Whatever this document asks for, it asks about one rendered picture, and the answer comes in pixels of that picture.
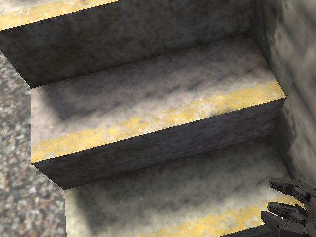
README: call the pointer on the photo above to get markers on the right robot hand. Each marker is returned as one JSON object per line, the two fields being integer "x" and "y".
{"x": 302, "y": 222}

